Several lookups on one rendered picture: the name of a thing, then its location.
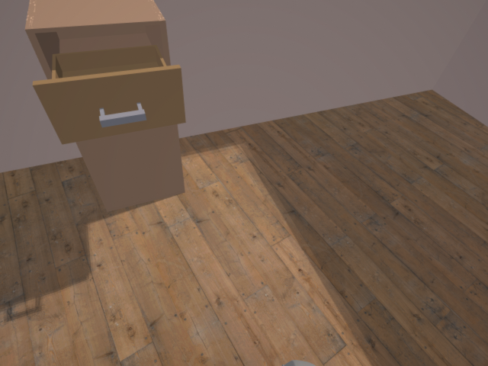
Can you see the drawer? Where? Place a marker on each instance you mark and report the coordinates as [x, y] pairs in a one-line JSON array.
[[113, 79]]

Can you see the cabinet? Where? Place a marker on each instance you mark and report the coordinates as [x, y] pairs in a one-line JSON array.
[[129, 168]]

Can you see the handle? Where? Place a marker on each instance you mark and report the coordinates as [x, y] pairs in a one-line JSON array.
[[122, 118]]

